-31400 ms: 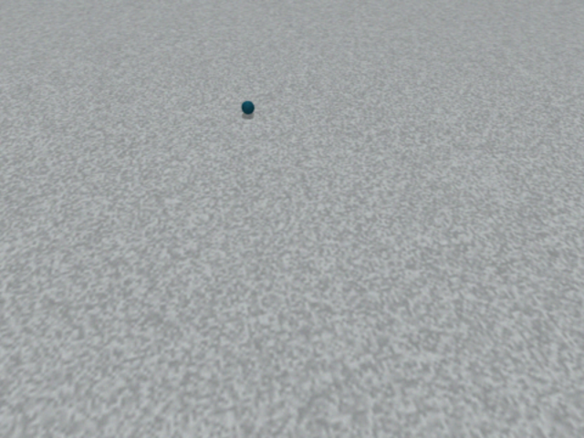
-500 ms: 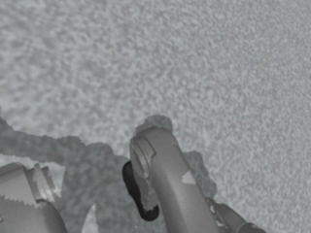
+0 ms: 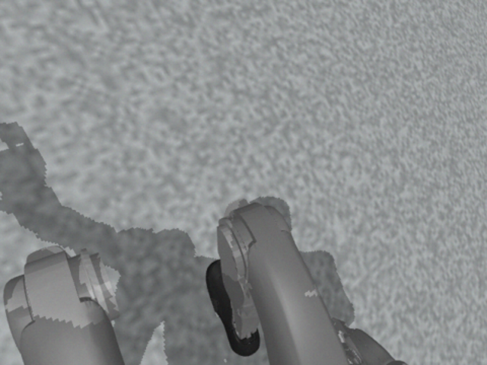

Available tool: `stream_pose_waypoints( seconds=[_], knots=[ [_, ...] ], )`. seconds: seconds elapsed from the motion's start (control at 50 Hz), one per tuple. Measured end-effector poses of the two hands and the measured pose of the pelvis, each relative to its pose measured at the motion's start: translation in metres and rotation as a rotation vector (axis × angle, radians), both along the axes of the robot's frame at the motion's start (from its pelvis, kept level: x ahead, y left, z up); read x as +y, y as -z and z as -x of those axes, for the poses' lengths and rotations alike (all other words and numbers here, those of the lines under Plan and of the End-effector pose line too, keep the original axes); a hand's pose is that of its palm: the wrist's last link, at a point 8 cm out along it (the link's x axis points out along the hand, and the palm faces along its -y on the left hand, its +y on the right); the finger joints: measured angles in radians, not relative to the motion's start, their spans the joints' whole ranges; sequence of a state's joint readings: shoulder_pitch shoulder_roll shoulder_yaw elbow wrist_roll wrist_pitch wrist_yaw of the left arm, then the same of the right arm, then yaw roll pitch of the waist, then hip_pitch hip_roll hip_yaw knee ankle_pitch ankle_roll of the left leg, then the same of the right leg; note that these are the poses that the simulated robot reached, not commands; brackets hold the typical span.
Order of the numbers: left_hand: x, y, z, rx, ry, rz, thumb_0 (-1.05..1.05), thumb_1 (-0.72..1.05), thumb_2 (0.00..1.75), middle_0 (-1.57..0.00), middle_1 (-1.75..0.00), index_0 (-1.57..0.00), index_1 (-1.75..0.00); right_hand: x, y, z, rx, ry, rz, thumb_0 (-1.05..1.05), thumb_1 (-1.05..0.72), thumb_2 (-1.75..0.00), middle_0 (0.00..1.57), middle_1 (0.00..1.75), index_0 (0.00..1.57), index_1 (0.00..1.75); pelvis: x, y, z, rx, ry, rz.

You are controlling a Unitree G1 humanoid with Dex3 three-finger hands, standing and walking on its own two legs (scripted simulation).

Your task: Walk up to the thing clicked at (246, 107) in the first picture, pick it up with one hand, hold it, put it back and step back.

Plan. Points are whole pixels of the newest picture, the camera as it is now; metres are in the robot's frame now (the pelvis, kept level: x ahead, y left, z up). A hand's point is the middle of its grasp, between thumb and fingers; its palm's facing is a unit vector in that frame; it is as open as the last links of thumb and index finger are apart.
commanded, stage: withdraw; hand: left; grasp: from above
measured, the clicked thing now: out of the picture +0.44 +0.34 -0.27
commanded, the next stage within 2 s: home in 0.68 s
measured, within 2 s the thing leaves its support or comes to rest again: neither
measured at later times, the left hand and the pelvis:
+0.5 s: hand out of the picture +0.42 +0.36 -0.08, palm faces -0.49 -0.12 -0.86, open 14.0 cm; pelvis -0.02 -0.01 +0.05, yaw +6 degrees
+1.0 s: hand out of the picture +0.43 +0.36 -0.09, palm faces -0.34 -0.11 -0.94, open 13.2 cm; pelvis -0.01 +0.00 +0.04, yaw +6 degrees
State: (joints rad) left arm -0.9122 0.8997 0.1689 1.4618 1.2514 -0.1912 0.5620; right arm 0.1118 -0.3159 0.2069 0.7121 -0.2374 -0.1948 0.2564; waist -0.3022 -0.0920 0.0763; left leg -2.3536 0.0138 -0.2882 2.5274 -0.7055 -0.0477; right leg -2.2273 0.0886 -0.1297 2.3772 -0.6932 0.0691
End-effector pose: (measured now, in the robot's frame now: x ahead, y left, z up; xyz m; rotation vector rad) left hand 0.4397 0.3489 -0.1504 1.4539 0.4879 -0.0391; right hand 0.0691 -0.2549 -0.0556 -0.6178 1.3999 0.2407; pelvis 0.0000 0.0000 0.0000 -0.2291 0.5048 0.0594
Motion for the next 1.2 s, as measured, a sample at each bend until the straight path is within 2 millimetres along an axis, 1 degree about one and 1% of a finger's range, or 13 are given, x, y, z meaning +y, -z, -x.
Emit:
stream_pose_waypoints(
  seconds=[0.1,0.22,0.32,0.38,0.46,0.56,0.68,0.72,0.78,0.9,1.02,1.1,1.2],
  knots=[
    [0.009,-0.048,0.002,-0.021,-0.023,-0.048,0.0,-0.51,0.98,-0.09,-1.0,-0.09,-0.99,0.0,0.006,-0.016,-0.047,0.079,-0.042,0.0,-0.9,-0.9,0.21,0.3,0.2,0.3,-0.001,-0.01,-0.003,0.048,-0.017,-0.017],
    [0.019,-0.107,0.01,0.057,-0.055,-0.074,0.0,-0.51,0.99,-0.09,-1.0,-0.09,-0.99,0.002,0.004,-0.039,-0.112,0.132,-0.091,0.0,-0.91,-0.9,0.21,0.3,0.2,0.3,-0.003,-0.033,0.001,0.071,-0.043,-0.048],
    [0.018,-0.139,0.011,0.135,-0.041,-0.054,0.0,-0.52,1.0,-0.09,-1.0,-0.09,-1.0,-0.001,-0.008,-0.048,-0.147,0.137,-0.083,0.0,-0.91,-0.9,0.21,0.3,0.2,0.3,-0.006,-0.049,0.007,0.069,-0.059,-0.067],
    [0.016,-0.144,0.011,0.163,-0.02,-0.03,0.0,-0.52,1.0,-0.09,-1.0,-0.09,-1.0,-0.007,-0.016,-0.045,-0.153,0.135,-0.05,0.0,-0.91,-0.9,0.21,0.3,0.2,0.3,-0.008,-0.054,0.01,0.06,-0.064,-0.072],
    [0.013,-0.136,0.012,0.181,0.017,-0.004,0.0,-0.52,1.01,-0.09,-1.0,-0.09,-1.01,-0.017,-0.023,-0.033,-0.129,0.129,0.011,0.0,-0.91,-0.9,0.21,0.3,0.2,0.3,-0.01,-0.054,0.014,0.053,-0.065,-0.071],
    [0.009,-0.108,0.018,0.188,0.065,0.011,0.0,-0.51,1.0,-0.09,-1.0,-0.09,-1.0,-0.027,-0.023,-0.011,-0.072,0.13,0.081,0.0,-0.9,-0.9,0.21,0.3,0.2,0.3,-0.01,-0.044,0.016,0.043,-0.061,-0.066],
    [0.001,-0.068,0.024,0.155,0.104,0.027,0.0,-0.5,1.0,-0.1,-1.0,-0.1,-1.0,-0.029,-0.011,0.014,-0.007,0.137,0.12,0.0,-0.9,-0.9,0.21,0.3,0.2,0.3,-0.008,-0.026,0.017,0.026,-0.054,-0.057],
    [0.0,-0.06,0.024,0.12,0.11,0.02,0.0,-0.5,0.99,-0.1,-1.0,-0.1,-0.99,-0.027,-0.006,0.019,0.003,0.144,0.12,0.0,-0.9,-0.9,0.21,0.3,0.2,0.3,-0.008,-0.02,0.016,0.022,-0.052,-0.056],
    [0.002,-0.06,0.021,0.05,0.089,0.001,0.0,-0.48,0.97,-0.12,-0.98,-0.12,-0.97,-0.022,0.002,0.022,0.003,0.163,0.107,0.0,-0.9,-0.9,0.21,0.3,0.2,0.3,-0.007,-0.014,0.015,0.027,-0.052,-0.057],
    [0.009,-0.084,0.014,0.015,0.023,-0.056,0.0,-0.42,0.92,-0.15,-0.93,-0.16,-0.92,-0.008,0.011,0.009,-0.03,0.199,0.04,0.0,-0.9,-0.89,0.21,0.3,0.2,0.3,-0.006,-0.019,0.01,0.066,-0.053,-0.065],
    [0.009,-0.128,0.017,0.032,-0.055,-0.028,0.0,-0.26,0.86,-0.2,-0.75,-0.2,-0.74,0.004,-0.001,-0.013,-0.082,0.235,-0.032,0.0,-0.89,-0.89,0.21,0.3,0.2,0.3,-0.005,-0.047,0.006,0.101,-0.061,-0.07],
    [0.005,-0.162,0.035,0.045,-0.107,0.05,0.0,-0.08,0.81,-0.21,-0.6,-0.2,-0.6,0.007,-0.022,-0.029,-0.117,0.26,-0.067,0.0,-0.89,-0.9,0.21,0.3,0.2,0.3,-0.004,-0.075,0.003,0.112,-0.07,-0.075],
    [-0.002,-0.201,0.073,0.057,-0.187,0.214,0.0,0.22,0.8,-0.21,-0.45,-0.2,-0.45,0.009,-0.057,-0.057,-0.179,0.249,-0.091,0.0,-0.9,-0.9,0.21,0.3,0.2,0.3,-0.004,-0.113,0.003,0.109,-0.081,-0.084]
  ],
)
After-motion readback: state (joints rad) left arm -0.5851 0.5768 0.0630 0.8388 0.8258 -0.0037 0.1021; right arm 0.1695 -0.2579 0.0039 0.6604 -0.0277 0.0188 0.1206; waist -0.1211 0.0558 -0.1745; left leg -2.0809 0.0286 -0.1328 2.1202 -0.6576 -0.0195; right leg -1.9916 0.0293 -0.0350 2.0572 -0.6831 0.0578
